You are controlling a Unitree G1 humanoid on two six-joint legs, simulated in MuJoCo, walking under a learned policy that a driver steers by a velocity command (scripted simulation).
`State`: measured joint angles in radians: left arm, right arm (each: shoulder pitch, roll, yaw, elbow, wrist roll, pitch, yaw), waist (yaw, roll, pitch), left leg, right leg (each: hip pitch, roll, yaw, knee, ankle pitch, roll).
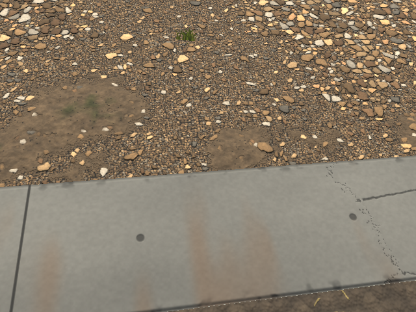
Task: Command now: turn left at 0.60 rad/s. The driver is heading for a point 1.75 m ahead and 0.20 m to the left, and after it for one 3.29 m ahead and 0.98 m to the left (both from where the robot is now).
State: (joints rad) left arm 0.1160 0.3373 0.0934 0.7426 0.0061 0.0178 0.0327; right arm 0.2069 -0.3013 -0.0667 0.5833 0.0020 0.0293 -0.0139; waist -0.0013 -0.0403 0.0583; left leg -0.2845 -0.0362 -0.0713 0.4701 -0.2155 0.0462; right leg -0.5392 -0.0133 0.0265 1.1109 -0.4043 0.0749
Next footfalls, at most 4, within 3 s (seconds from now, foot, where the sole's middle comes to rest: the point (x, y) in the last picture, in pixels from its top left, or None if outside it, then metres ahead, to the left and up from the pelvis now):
0.30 right None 0.07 -0.13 -0.78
0.64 left None -0.01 0.12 -0.78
1.72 left None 0.40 0.21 -0.78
2.22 right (182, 220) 0.75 0.07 -0.78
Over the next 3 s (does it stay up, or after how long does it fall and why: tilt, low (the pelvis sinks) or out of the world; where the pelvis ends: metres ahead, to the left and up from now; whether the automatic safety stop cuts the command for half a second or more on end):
stays up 0.94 0.24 -0.09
